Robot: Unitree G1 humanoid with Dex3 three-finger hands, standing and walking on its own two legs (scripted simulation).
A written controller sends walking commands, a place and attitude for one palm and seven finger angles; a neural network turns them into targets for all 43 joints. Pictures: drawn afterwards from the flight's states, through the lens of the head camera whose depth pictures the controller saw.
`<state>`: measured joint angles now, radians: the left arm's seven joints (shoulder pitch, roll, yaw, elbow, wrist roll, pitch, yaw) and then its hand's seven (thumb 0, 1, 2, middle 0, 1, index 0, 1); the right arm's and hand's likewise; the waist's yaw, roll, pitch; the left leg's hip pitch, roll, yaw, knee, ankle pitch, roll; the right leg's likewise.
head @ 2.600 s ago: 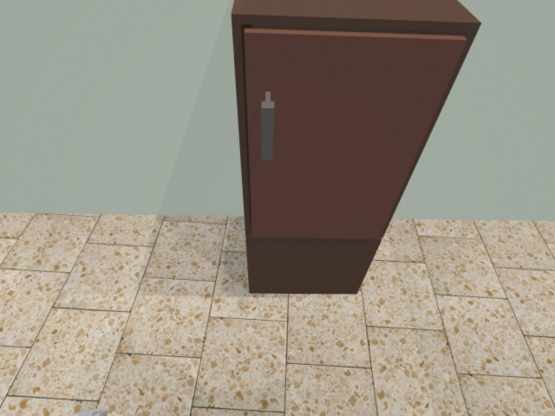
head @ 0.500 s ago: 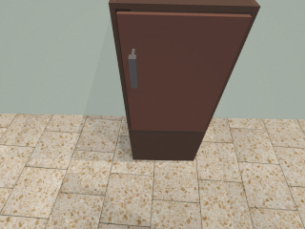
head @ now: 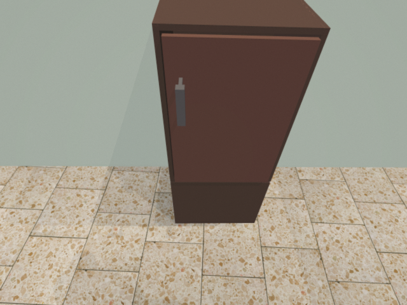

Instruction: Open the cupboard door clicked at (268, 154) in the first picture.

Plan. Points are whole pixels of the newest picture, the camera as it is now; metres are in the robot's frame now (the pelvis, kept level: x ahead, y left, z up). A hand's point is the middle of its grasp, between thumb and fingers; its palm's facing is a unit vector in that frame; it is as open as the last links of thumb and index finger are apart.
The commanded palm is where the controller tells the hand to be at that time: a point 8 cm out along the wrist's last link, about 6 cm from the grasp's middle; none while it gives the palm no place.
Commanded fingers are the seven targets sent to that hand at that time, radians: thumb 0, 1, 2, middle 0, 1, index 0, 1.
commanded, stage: come to a stop and stand still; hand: left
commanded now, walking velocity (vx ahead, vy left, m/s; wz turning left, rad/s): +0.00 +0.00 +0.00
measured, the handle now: (181, 101) +0.62 +0.10 +0.06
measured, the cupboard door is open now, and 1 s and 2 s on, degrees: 0 0 0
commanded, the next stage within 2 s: look again from close up in 0.18 s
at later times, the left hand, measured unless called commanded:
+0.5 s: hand out of the picture -0.04 +0.18 -0.19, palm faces +0.04 -0.98 -0.18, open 7.3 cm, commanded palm none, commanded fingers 0.00 0.90 0.90 -0.20 -0.30 -0.20 -0.30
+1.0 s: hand out of the picture -0.07 +0.17 -0.19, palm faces +0.05 -0.99 -0.15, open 7.3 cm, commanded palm none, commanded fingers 0.00 0.90 0.90 -0.20 -0.30 -0.20 -0.30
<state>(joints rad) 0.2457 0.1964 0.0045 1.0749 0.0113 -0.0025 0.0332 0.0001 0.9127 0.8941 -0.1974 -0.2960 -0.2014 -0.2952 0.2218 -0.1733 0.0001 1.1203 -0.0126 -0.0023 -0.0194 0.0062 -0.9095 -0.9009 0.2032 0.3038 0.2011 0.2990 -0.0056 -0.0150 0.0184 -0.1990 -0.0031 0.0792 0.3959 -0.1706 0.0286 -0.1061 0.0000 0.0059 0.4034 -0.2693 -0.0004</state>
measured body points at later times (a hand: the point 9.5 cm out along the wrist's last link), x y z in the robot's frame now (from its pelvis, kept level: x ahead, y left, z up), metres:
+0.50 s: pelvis -0.02 +0.02 -0.01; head -0.02 +0.02 +0.44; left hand -0.04 +0.23 -0.17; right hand +0.00 -0.21 -0.17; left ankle +0.03 +0.10 -0.74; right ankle -0.03 -0.12 -0.74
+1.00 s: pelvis -0.04 +0.00 -0.01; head -0.06 +0.02 +0.44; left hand -0.07 +0.22 -0.17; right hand -0.03 -0.23 -0.16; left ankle +0.03 +0.10 -0.74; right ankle -0.03 -0.12 -0.74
